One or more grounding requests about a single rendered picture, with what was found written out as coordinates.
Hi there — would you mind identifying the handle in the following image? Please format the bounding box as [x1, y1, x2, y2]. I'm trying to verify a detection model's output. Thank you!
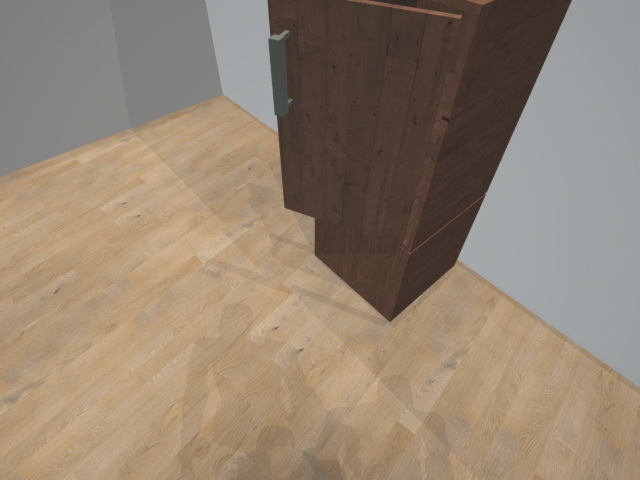
[268, 30, 293, 117]

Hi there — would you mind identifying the cupboard door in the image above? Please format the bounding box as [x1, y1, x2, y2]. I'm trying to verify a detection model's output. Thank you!
[268, 0, 462, 247]

